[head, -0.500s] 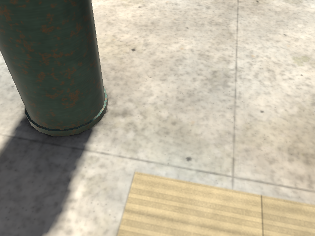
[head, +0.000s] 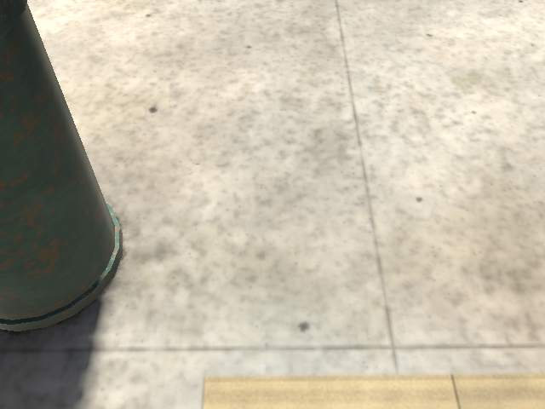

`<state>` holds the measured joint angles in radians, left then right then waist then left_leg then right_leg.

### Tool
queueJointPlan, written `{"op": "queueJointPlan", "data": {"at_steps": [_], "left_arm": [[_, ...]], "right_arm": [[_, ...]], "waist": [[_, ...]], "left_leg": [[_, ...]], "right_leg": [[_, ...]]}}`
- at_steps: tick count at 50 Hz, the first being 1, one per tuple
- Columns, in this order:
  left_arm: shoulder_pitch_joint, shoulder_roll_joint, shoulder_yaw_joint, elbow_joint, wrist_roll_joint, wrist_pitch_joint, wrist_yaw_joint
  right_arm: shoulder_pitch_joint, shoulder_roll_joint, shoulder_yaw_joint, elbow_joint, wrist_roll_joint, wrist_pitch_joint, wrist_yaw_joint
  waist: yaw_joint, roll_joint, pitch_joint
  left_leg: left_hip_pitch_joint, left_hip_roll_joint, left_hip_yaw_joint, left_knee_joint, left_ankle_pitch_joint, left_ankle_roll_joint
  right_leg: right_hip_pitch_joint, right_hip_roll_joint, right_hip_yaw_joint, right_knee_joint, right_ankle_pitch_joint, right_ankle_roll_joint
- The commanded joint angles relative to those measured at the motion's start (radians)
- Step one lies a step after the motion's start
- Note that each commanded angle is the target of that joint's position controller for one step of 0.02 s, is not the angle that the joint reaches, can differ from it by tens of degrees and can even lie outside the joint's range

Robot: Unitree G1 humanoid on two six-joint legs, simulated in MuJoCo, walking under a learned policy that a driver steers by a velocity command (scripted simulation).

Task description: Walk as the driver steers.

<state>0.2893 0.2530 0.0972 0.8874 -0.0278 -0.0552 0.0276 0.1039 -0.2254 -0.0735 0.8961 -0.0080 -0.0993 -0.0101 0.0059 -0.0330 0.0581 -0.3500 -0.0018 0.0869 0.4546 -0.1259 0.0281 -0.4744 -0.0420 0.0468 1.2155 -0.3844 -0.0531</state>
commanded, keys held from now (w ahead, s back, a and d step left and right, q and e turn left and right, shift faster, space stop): w+e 0.84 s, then w+q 0.16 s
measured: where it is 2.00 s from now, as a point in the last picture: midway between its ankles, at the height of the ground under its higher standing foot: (404, 216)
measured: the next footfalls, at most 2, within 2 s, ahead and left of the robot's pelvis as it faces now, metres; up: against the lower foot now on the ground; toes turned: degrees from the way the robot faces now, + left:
right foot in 0.36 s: +0.29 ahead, -0.19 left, +0.00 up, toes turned -17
left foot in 0.86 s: +0.65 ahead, -0.13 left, +0.00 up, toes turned -33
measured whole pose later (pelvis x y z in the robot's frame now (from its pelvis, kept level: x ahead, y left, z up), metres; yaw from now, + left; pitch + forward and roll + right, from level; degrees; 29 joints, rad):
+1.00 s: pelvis +0.52 -0.17 +0.00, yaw -31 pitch +2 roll +1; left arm 0.30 0.27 0.07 0.76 -0.01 -0.06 0.02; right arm 0.17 -0.27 -0.07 0.81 0.00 -0.10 0.03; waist -0.01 -0.02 0.01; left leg -0.35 -0.06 0.00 0.47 -0.16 0.04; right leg -0.43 0.02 0.08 1.19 -0.40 -0.03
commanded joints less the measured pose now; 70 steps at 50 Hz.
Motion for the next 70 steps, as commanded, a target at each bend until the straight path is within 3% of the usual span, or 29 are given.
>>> {"op": "queueJointPlan", "data": {"at_steps": [1,4,14,16,18,19,20,21,22,23,25,30,37,42,43,44,45,46,48,49,55,60,63,64,65,66,67,68,70], "left_arm": [[0.056,0.019,0.017,-0.070,0.000,0.023,0.001],[-0.010,0.024,0.010,-0.112,0.014,0.033,-0.011],[-0.305,0.062,-0.010,-0.224,0.005,0.037,-0.059],[-0.261,0.083,0.000,-0.228,0.009,0.038,-0.063],[0.035,0.177,0.058,-0.135,0.004,0.037,-0.055],[0.170,0.313,0.096,-0.118,0.000,0.040,-0.038],[0.135,0.351,0.087,-0.149,0.002,0.023,-0.043],[0.130,0.256,0.055,-0.163,0.011,0.006,-0.052],[0.099,0.206,0.040,-0.165,0.017,-0.004,-0.052],[0.024,0.178,0.031,-0.180,0.014,-0.007,-0.052],[-0.061,0.128,0.011,-0.204,0.022,-0.009,-0.043],[0.002,0.169,0.022,-0.184,0.009,-0.020,-0.013],[0.101,0.160,0.025,-0.143,0.001,-0.012,-0.006],[0.070,0.151,0.023,-0.161,0.008,0.011,0.004],[0.043,0.110,0.005,-0.179,0.021,0.007,-0.001],[0.159,0.047,-0.013,-0.188,0.022,-0.002,-0.001],[0.253,0.057,-0.019,-0.170,-0.006,-0.014,-0.004],[0.177,0.138,-0.005,-0.168,-0.014,-0.019,-0.007],[-0.027,0.145,-0.006,-0.221,0.016,-0.030,-0.011],[-0.054,0.137,-0.003,-0.232,0.033,-0.034,-0.010],[-0.150,0.039,-0.042,-0.282,0.038,-0.045,-0.020],[-0.279,0.075,-0.038,-0.316,0.014,-0.054,-0.035],[-0.231,0.111,-0.017,-0.309,0.012,-0.064,-0.035],[-0.152,0.136,-0.003,-0.293,0.018,-0.065,-0.028],[0.001,0.197,0.016,-0.278,0.036,-0.065,-0.016],[0.093,0.283,0.037,-0.257,0.047,-0.047,-0.013],[0.115,0.225,0.029,-0.236,0.037,-0.042,-0.018],[0.080,0.165,0.010,-0.241,0.031,-0.044,-0.019],[-0.028,0.102,-0.014,-0.242,0.036,-0.044,-0.026]], "right_arm": [[-0.014,-0.072,-0.010,-0.015,-0.005,-0.017,-0.005],[0.018,-0.156,-0.031,0.006,-0.006,-0.019,-0.015],[0.136,-0.246,-0.055,0.029,0.028,0.016,-0.011],[0.123,-0.266,-0.063,0.023,0.039,0.032,-0.010],[0.108,-0.223,-0.049,0.010,0.033,0.045,-0.011],[0.098,-0.156,-0.024,-0.035,-0.002,0.037,-0.011],[0.090,-0.095,-0.001,-0.092,-0.002,-0.003,-0.003],[-0.004,-0.174,-0.017,-0.104,0.037,-0.036,0.011],[-0.022,-0.175,-0.015,-0.110,0.051,-0.052,0.017],[-0.013,-0.167,-0.016,-0.094,0.031,-0.056,0.011],[0.002,-0.177,-0.028,-0.091,0.015,-0.033,0.007],[-0.114,-0.125,-0.016,-0.143,-0.002,-0.005,0.005],[-0.275,-0.125,-0.001,-0.217,0.018,-0.022,0.033],[-0.093,-0.190,-0.030,-0.185,0.011,-0.048,0.037],[0.066,-0.229,-0.042,-0.157,-0.007,-0.051,0.034],[0.227,-0.301,-0.060,-0.131,-0.024,-0.045,0.028],[0.280,-0.283,-0.060,-0.087,0.002,-0.035,0.041],[0.219,-0.201,-0.037,-0.105,0.027,-0.028,0.041],[0.105,-0.155,-0.016,-0.129,0.012,-0.008,0.037],[0.083,-0.140,-0.009,-0.133,0.004,-0.007,0.038],[0.128,-0.209,-0.027,-0.120,0.031,0.006,0.015],[0.230,-0.218,-0.030,-0.105,0.045,0.028,0.011],[0.247,-0.207,-0.026,-0.108,0.041,0.040,0.005],[0.239,-0.181,-0.018,-0.116,0.035,0.038,0.005],[0.211,-0.121,0.002,-0.143,0.022,0.030,0.007],[0.308,-0.059,0.023,-0.180,0.034,0.012,0.006],[0.295,-0.141,0.006,-0.179,0.052,0.009,0.003],[0.234,-0.192,-0.011,-0.184,0.050,0.015,0.003],[0.182,-0.173,-0.016,-0.194,0.035,0.032,0.004]], "waist": [[0.014,0.152,-0.084],[0.022,0.098,-0.075],[-0.068,0.073,0.006],[-0.031,0.106,-0.014],[0.106,0.054,-0.170],[0.133,-0.153,-0.221],[0.069,-0.296,-0.337],[0.115,-0.150,-0.303],[0.093,-0.106,-0.241],[0.050,-0.017,-0.191],[-0.010,-0.032,-0.145],[0.001,-0.004,-0.091],[0.066,-0.058,-0.036],[-0.029,-0.097,-0.112],[-0.103,-0.065,-0.239],[-0.093,0.144,-0.406],[-0.070,0.389,-0.454],[-0.086,0.256,-0.300],[-0.064,0.089,-0.107],[-0.040,0.083,-0.077],[-0.022,0.117,-0.090],[-0.067,0.125,-0.077],[-0.018,0.132,-0.093],[0.025,0.133,-0.124],[0.101,0.048,-0.226],[0.082,-0.238,-0.346],[0.095,-0.231,-0.313],[0.102,-0.139,-0.206],[0.052,-0.087,-0.099]], "left_leg": [[0.091,0.280,-0.231,-0.291,-0.018,0.148],[0.107,0.308,-0.162,-0.335,0.031,0.182],[0.336,0.322,0.044,-0.273,0.038,0.108],[0.362,0.327,0.075,-0.163,0.217,0.089],[0.237,0.234,0.168,0.249,0.479,0.033],[-0.109,0.154,0.190,0.640,0.123,-0.040],[-0.431,-0.018,-0.018,0.878,-0.441,-0.068],[-0.553,0.028,-0.129,0.953,-0.395,-0.042],[-0.570,0.072,-0.127,0.909,-0.310,-0.009],[-0.498,0.115,-0.136,0.822,-0.234,-0.004],[-0.356,0.148,-0.147,0.688,-0.157,-0.017],[-0.336,0.084,-0.134,0.370,0.060,-0.073],[-0.238,0.018,-0.146,0.062,0.216,-0.050],[0.045,-0.013,-0.116,-0.025,0.085,0.013],[0.285,0.085,-0.183,0.027,0.106,0.069],[0.657,0.294,-0.524,0.025,0.033,0.202],[0.765,0.409,-0.899,-0.119,-0.182,0.310],[0.665,0.372,-0.846,-0.158,-0.332,0.279],[0.368,0.283,-0.598,-0.192,-0.209,0.232],[0.273,0.251,-0.540,-0.210,-0.090,0.224],[0.100,0.162,-0.351,-0.251,0.146,0.219],[0.098,0.162,-0.375,-0.205,0.048,0.180],[0.088,0.146,-0.420,-0.112,-0.040,0.132],[0.043,0.105,-0.405,-0.023,-0.028,0.102],[-0.074,0.041,-0.327,0.234,-0.099,0.056],[-0.347,-0.050,-0.187,0.535,-0.401,0.007],[-0.488,0.002,-0.197,0.713,-0.453,-0.005],[-0.525,0.039,-0.214,0.783,-0.367,-0.006],[-0.481,0.083,-0.195,0.760,-0.241,-0.017]], "right_leg": [[-0.118,-0.114,0.042,-0.022,0.073,0.001],[-0.168,-0.132,0.050,-0.120,0.180,0.026],[-0.162,-0.077,-0.084,-0.526,0.226,-0.002],[-0.073,-0.029,-0.138,-0.571,0.141,-0.035],[0.348,0.087,-0.183,-0.661,0.192,-0.098],[0.615,-0.139,0.208,-0.726,0.176,-0.200],[0.802,-0.288,0.712,-0.924,0.014,-0.352],[0.800,-0.293,0.668,-0.967,0.052,-0.318],[0.723,-0.264,0.528,-0.936,0.128,-0.276],[0.586,-0.223,0.415,-0.927,0.223,-0.241],[0.397,-0.171,0.311,-0.963,0.347,-0.211],[0.322,-0.113,0.216,-0.999,0.454,-0.201],[0.336,-0.107,0.259,-0.939,0.329,-0.155],[0.374,-0.073,0.318,-0.724,0.526,-0.108],[0.291,-0.026,0.254,-0.521,0.527,-0.074],[0.004,0.095,0.151,-0.172,0.247,0.000],[-0.220,0.145,0.139,0.052,-0.190,0.034],[-0.317,0.089,0.167,0.138,-0.150,0.035],[-0.304,0.004,0.075,0.069,-0.009,0.025],[-0.254,-0.027,0.069,-0.008,0.033,0.023],[-0.063,-0.017,-0.008,-0.435,0.174,0.068],[0.061,0.041,-0.001,-0.658,0.348,0.084],[0.230,0.045,-0.005,-0.762,0.323,0.053],[0.354,0.015,0.011,-0.778,0.297,0.028],[0.564,-0.144,0.155,-0.775,0.253,-0.035],[0.809,-0.382,0.507,-0.840,0.140,-0.179],[0.785,-0.404,0.662,-0.895,-0.049,-0.218],[0.697,-0.358,0.544,-0.910,-0.059,-0.185],[0.515,-0.270,0.335,-0.959,0.108,-0.144]]}}
Velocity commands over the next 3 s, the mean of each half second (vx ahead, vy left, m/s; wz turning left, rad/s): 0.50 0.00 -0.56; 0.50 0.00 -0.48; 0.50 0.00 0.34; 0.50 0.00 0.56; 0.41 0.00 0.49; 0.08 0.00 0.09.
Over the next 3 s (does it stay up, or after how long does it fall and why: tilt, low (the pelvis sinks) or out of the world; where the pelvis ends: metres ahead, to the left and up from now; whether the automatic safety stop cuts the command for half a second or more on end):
stays up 1.31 -0.30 0.00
